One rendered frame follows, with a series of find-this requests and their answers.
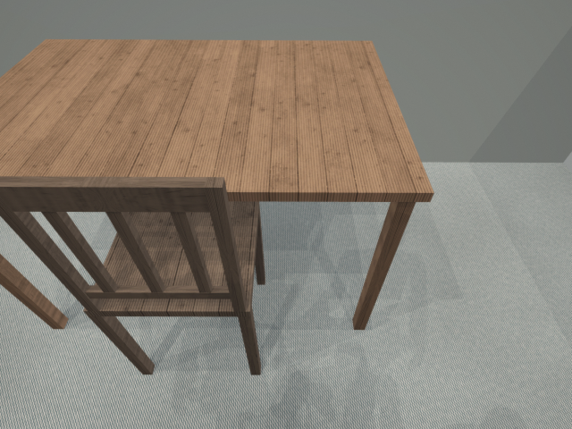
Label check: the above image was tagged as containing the chair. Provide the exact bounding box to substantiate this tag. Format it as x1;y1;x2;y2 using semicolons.
0;176;265;375

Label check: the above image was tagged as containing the table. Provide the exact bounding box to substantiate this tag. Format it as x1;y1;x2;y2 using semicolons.
0;39;434;330

